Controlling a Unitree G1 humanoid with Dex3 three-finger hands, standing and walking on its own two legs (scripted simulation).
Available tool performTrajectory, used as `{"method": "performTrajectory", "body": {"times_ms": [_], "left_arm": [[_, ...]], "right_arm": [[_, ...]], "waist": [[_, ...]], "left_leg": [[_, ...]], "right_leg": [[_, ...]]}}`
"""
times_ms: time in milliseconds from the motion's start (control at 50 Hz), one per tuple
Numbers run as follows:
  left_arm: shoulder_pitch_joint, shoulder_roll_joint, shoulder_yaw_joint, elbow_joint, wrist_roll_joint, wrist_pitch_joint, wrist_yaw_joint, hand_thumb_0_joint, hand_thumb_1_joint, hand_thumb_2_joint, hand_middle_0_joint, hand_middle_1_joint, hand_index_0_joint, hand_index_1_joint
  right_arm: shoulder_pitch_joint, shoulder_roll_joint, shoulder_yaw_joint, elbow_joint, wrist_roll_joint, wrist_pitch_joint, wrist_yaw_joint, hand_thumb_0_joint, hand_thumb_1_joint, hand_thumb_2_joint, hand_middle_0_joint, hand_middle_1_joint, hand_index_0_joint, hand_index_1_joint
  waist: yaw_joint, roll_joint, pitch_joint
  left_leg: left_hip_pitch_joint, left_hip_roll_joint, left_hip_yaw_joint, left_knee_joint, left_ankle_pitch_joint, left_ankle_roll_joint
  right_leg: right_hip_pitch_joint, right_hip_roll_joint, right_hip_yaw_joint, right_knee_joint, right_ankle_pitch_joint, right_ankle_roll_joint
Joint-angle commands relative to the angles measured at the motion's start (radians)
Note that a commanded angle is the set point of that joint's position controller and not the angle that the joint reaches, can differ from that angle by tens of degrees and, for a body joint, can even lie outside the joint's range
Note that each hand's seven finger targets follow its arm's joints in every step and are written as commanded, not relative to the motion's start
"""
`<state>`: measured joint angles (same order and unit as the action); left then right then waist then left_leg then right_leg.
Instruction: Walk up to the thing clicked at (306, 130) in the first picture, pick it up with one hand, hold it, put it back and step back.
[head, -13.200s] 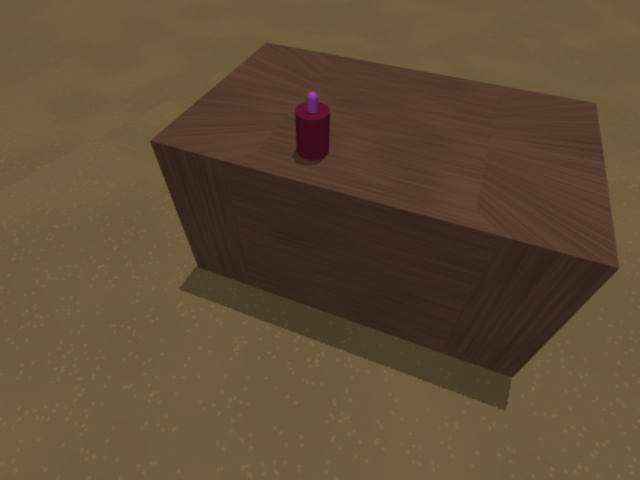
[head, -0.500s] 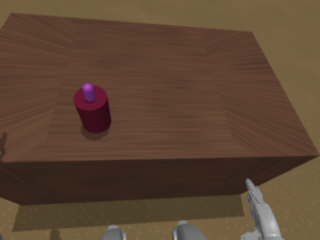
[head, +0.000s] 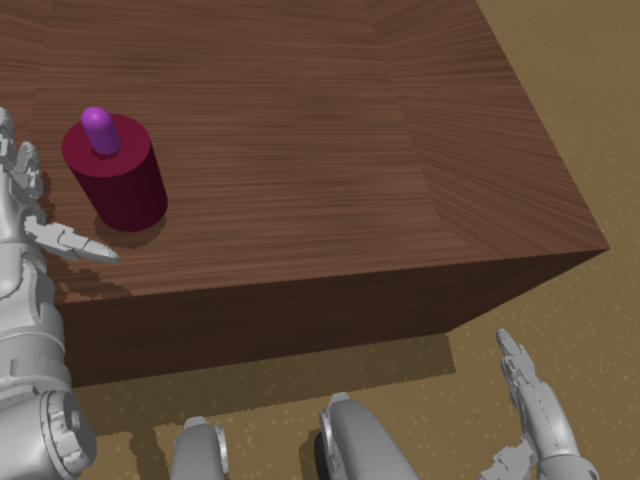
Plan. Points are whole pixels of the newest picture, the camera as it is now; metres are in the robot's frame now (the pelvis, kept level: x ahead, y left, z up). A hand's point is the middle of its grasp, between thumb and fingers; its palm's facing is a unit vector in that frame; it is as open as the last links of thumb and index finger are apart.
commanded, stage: close in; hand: left
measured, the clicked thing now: (116, 164) +0.51 +0.18 +0.02
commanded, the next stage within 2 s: close in 0.40 s
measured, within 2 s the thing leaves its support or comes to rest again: leaves its support in 1.96 s
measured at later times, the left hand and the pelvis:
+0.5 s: hand (109, 196) +0.47 +0.18 +0.02, palm faces +0.13 -0.99 +0.03, open 17.6 cm; pelvis -0.01 -0.01 +0.00, yaw +1 degrees
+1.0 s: hand (104, 184) +0.48 +0.19 +0.03, palm faces +0.17 -0.99 +0.01, open 12.6 cm; pelvis +0.00 +0.00 +0.00, yaw +1 degrees
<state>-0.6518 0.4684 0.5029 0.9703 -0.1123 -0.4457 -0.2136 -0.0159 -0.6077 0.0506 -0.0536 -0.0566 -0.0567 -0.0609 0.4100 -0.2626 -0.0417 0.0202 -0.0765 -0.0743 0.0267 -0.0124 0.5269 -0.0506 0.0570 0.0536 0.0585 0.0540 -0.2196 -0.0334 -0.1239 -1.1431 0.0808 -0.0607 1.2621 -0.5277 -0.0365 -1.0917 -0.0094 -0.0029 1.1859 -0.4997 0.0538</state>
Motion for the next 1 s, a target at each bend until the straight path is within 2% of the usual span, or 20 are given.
{"method": "performTrajectory", "body": {"times_ms": [0, 40, 60, 140, 160, 180, 220, 480, 520, 560, 580, 600, 660, 680, 740, 800, 860, 900, 940, 980], "left_arm": [[-0.379, 0.235, -0.018, -0.258, 0.01, -0.088, 0.055, 0.0, -0.599, 0.059, -0.044, -0.064, -0.056, -0.056], [-0.348, 0.238, -0.014, -0.201, 0.018, -0.077, 0.062, 0.0, -0.59, 0.053, -0.047, -0.062, -0.061, -0.052], [-0.33, 0.189, -0.04, -0.153, 0.009, -0.07, 0.055, 0.0, -0.599, 0.053, -0.051, -0.069, -0.067, -0.057], [-0.353, 0.195, -0.044, -0.154, 0.003, -0.067, 0.059, 0.0, -0.561, 0.07, -0.065, -0.081, -0.085, -0.066], [-0.346, 0.152, -0.066, -0.123, -0.002, -0.062, 0.058, 0.0, -0.572, 0.058, -0.057, -0.074, -0.079, -0.057], [-0.385, 0.181, -0.05, -0.185, -0.002, -0.069, 0.068, 0.0, -0.563, 0.052, -0.058, -0.066, -0.08, -0.049], [-0.357, 0.141, -0.074, -0.13, 0.0, -0.065, 0.075, 0.0, -0.567, 0.052, -0.059, -0.06, -0.08, -0.045], [-0.42, 0.112, -0.117, -0.175, 0.04, -0.105, 0.137, 0.0, -0.611, 0.052, -0.075, -0.053, -0.084, -0.049], [-0.404, 0.101, -0.115, -0.165, 0.041, -0.107, 0.146, 0.0, -0.588, 0.057, -0.186, -0.106, -0.179, -0.118], [-0.418, 0.159, -0.085, -0.191, 0.044, -0.112, 0.156, 0.0, -0.58, 0.123, -0.345, -0.221, -0.339, -0.221], [-0.398, 0.12, -0.092, -0.125, 0.045, -0.11, 0.158, 0.0, -0.553, 0.155, -0.397, -0.265, -0.399, -0.264], [-0.453, 0.135, -0.105, -0.195, 0.052, -0.122, 0.159, 0.0, -0.541, 0.165, -0.421, -0.282, -0.424, -0.282], [-0.427, 0.065, -0.131, -0.12, 0.048, -0.116, 0.159, 0.0, -0.534, 0.185, -0.491, -0.334, -0.497, -0.33], [-0.434, 0.102, -0.119, -0.139, 0.049, -0.117, 0.162, 0.0, -0.518, 0.2, -0.517, -0.356, -0.523, -0.352], [-0.466, 0.096, -0.136, -0.184, 0.054, -0.122, 0.153, 0.0, -0.442, 0.255, -0.587, -0.421, -0.593, -0.416], [-0.409, 0.022, -0.165, -0.11, 0.048, -0.112, 0.149, 0.0, -0.332, 0.337, -0.655, -0.49, -0.659, -0.487], [-0.406, 0.017, -0.185, -0.171, 0.055, -0.114, 0.155, 0.0, -0.251, 0.421, -0.731, -0.567, -0.734, -0.566], [-0.359, -0.03, -0.204, -0.123, 0.05, -0.102, 0.157, 0.0, -0.238, 0.476, -0.788, -0.632, -0.79, -0.632], [-0.413, 0.025, -0.193, -0.192, 0.06, -0.106, 0.164, 0.0, -0.172, 0.52, -0.827, -0.668, -0.827, -0.67], [-0.358, -0.031, -0.21, -0.119, 0.066, -0.094, 0.168, 0.0, -0.117, 0.592, -0.902, -0.747, -0.903, -0.749]], "right_arm": [[0.004, -0.152, -0.111, -0.191, -0.003, -0.02, -0.011, 0.0, 0.534, -0.05, 0.05, 0.05, 0.049, 0.05], [0.007, -0.146, -0.103, -0.182, 0.004, -0.008, -0.015, 0.0, 0.537, -0.049, 0.05, 0.05, 0.05, 0.05], [0.002, -0.145, -0.099, -0.213, 0.008, -0.002, -0.016, 0.0, 0.54, -0.048, 0.05, 0.05, 0.05, 0.05], [0.031, -0.162, -0.116, -0.233, 0.017, 0.012, -0.018, 0.0, 0.552, -0.044, 0.05, 0.05, 0.05, 0.05], [0.038, -0.168, -0.128, -0.261, 0.018, 0.013, -0.018, 0.0, 0.551, -0.044, 0.05, 0.05, 0.05, 0.05], [0.064, -0.158, -0.116, -0.255, 0.018, 0.014, -0.016, 0.0, 0.552, -0.044, 0.05, 0.05, 0.05, 0.05], [0.077, -0.131, -0.09, -0.245, 0.023, 0.018, -0.009, 0.0, 0.553, -0.044, 0.05, 0.05, 0.05, 0.05], [0.062, -0.151, -0.115, -0.321, 0.009, 0.029, -0.005, 0.0, 0.537, -0.05, 0.049, 0.05, 0.049, 0.05], [0.072, -0.139, -0.112, -0.294, 0.006, 0.034, -0.002, 0.0, 0.528, -0.048, 0.049, 0.049, 0.049, 0.049], [0.062, -0.146, -0.108, -0.338, 0.01, 0.032, -0.002, 0.0, 0.525, -0.048, 0.049, 0.049, 0.049, 0.049], [0.042, -0.143, -0.107, -0.355, 0.008, 0.035, -0.001, 0.0, 0.523, -0.048, 0.049, 0.049, 0.049, 0.049], [0.051, -0.131, -0.102, -0.33, 0.005, 0.035, -0.001, 0.0, 0.522, -0.048, 0.049, 0.049, 0.049, 0.049], [0.041, -0.149, -0.121, -0.35, 0.004, 0.031, -0.001, 0.0, 0.517, -0.048, 0.049, 0.049, 0.049, 0.049], [0.046, -0.165, -0.134, -0.327, 0.005, 0.031, -0.003, 0.0, 0.517, -0.048, 0.049, 0.049, 0.049, 0.049], [0.066, -0.145, -0.124, -0.325, 0.006, 0.039, 0.0, 0.0, 0.518, -0.047, 0.049, 0.049, 0.049, 0.049], [0.061, -0.16, -0.133, -0.338, 0.003, 0.035, 0.001, 0.0, 0.517, -0.049, 0.049, 0.049, 0.049, 0.049], [0.06, -0.137, -0.102, -0.354, 0.001, 0.039, 0.009, 0.0, 0.519, -0.049, 0.049, 0.049, 0.049, 0.049], [0.071, -0.143, -0.115, -0.328, 0.003, 0.045, 0.008, 0.0, 0.518, -0.05, 0.049, 0.05, 0.048, 0.05], [0.065, -0.148, -0.113, -0.293, 0.0, 0.047, 0.008, 0.0, 0.519, -0.05, 0.049, 0.05, 0.048, 0.05], [0.061, -0.128, -0.098, -0.318, 0.002, 0.05, 0.011, 0.0, 0.521, -0.049, 0.049, 0.05, 0.048, 0.05]], "waist": [[0.059, 0.278, -0.59], [0.051, 0.213, -0.547], [0.034, 0.159, -0.516], [0.023, 0.13, -0.489], [0.002, 0.113, -0.487], [0.01, 0.12, -0.485], [0.013, 0.106, -0.451], [0.013, 0.2, -0.504], [0.021, 0.197, -0.482], [0.018, 0.167, -0.491], [0.007, 0.142, -0.474], [0.002, 0.177, -0.476], [-0.013, 0.165, -0.5], [-0.007, 0.189, -0.499], [-0.003, 0.208, -0.533], [-0.014, 0.161, -0.494], [0.005, 0.21, -0.551], [0.0, 0.17, -0.491], [0.006, 0.227, -0.495], [0.003, 0.18, -0.482]], "left_leg": [[0.425, -0.041, 0.018, -0.141, 0.422, 0.018], [0.358, -0.042, 0.022, -0.141, 0.358, 0.028], [0.306, -0.045, 0.026, -0.144, 0.305, 0.036], [0.302, -0.049, 0.033, -0.152, 0.236, 0.039], [0.308, -0.048, 0.032, -0.152, 0.24, 0.042], [0.301, -0.051, 0.033, -0.156, 0.234, 0.041], [0.286, -0.056, 0.039, -0.149, 0.233, 0.044], [0.387, -0.055, 0.031, -0.16, 0.263, 0.029], [0.369, -0.056, 0.032, -0.155, 0.272, 0.03], [0.336, -0.058, 0.038, -0.155, 0.25, 0.036], [0.31, -0.058, 0.037, -0.157, 0.234, 0.037], [0.315, -0.058, 0.038, -0.156, 0.222, 0.035], [0.363, -0.052, 0.03, -0.149, 0.264, 0.035], [0.38, -0.051, 0.027, -0.155, 0.269, 0.03], [0.405, -0.051, 0.026, -0.157, 0.295, 0.027], [0.38, -0.05, 0.026, -0.156, 0.293, 0.027], [0.442, -0.047, 0.023, -0.162, 0.341, 0.018], [0.417, -0.047, 0.027, -0.164, 0.347, 0.02], [0.436, -0.045, 0.026, -0.169, 0.348, 0.015], [0.427, -0.044, 0.023, -0.166, 0.363, 0.018]], "right_leg": [[0.22, 0.036, -0.041, -0.091, 0.33, -0.073], [0.232, 0.035, -0.033, -0.101, 0.311, -0.065], [0.246, 0.033, -0.024, -0.116, 0.292, -0.058], [0.231, 0.025, -0.005, -0.136, 0.238, -0.05], [0.225, 0.028, -0.008, -0.141, 0.246, -0.049], [0.242, 0.025, -0.007, -0.141, 0.247, -0.047], [0.235, 0.02, 0.004, -0.149, 0.249, -0.044], [0.197, 0.028, -0.031, -0.118, 0.249, -0.065], [0.196, 0.029, -0.031, -0.117, 0.259, -0.062], [0.244, 0.024, -0.013, -0.13, 0.261, -0.054], [0.24, 0.025, -0.014, -0.128, 0.25, -0.053], [0.23, 0.021, -0.003, -0.129, 0.239, -0.052], [0.188, 0.031, -0.025, -0.114, 0.262, -0.06], [0.18, 0.033, -0.032, -0.108, 0.26, -0.063], [0.197, 0.032, -0.033, -0.105, 0.278, -0.064], [0.185, 0.036, -0.039, -0.108, 0.284, -0.063], [0.199, 0.036, -0.047, -0.103, 0.298, -0.068], [0.197, 0.037, -0.047, -0.11, 0.314, -0.065], [0.179, 0.035, -0.045, -0.106, 0.306, -0.068], [0.181, 0.036, -0.048, -0.106, 0.312, -0.068]]}}
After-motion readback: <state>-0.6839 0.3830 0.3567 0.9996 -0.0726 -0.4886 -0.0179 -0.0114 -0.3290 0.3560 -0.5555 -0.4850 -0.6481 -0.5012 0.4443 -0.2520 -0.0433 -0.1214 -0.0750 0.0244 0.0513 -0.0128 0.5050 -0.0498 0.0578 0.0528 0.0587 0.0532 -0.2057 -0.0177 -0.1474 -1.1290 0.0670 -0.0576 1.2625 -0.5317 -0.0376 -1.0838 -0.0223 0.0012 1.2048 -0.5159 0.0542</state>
